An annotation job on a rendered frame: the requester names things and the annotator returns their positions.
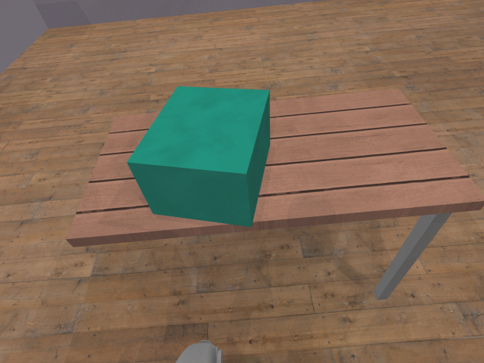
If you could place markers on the carton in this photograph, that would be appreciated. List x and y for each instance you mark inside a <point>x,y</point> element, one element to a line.
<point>204,155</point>

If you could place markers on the left robot thigh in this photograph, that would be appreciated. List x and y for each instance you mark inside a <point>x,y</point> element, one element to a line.
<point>201,353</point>

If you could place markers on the table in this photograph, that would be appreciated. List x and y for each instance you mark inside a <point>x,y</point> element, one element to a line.
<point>332,159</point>

